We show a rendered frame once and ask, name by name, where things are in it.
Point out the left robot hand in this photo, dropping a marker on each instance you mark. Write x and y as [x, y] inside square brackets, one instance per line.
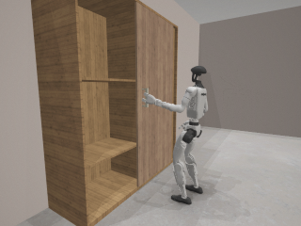
[150, 99]

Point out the right robot upper arm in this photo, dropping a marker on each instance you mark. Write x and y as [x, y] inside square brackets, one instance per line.
[206, 104]

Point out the left robot upper arm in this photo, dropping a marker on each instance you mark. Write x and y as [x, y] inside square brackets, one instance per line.
[189, 93]

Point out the handle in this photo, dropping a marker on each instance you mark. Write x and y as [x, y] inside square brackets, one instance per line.
[147, 91]

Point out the robot left forearm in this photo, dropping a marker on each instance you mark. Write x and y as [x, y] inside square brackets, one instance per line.
[168, 106]

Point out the left robot foot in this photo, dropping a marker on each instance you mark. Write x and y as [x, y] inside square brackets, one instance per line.
[178, 198]

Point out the right robot hand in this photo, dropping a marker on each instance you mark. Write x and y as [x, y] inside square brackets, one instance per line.
[183, 126]

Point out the left robot thigh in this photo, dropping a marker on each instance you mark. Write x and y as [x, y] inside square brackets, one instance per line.
[180, 146]

